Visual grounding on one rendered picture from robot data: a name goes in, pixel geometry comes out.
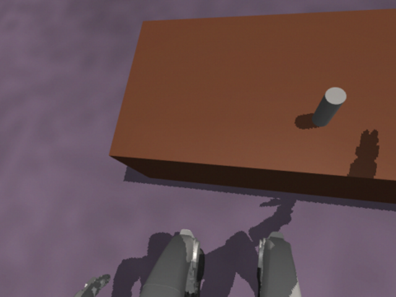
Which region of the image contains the left robot foot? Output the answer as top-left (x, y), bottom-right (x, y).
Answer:
top-left (184, 248), bottom-right (205, 297)

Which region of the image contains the can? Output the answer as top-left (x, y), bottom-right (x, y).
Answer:
top-left (312, 87), bottom-right (347, 127)

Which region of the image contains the left robot hand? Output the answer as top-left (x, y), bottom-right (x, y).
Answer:
top-left (74, 274), bottom-right (110, 297)

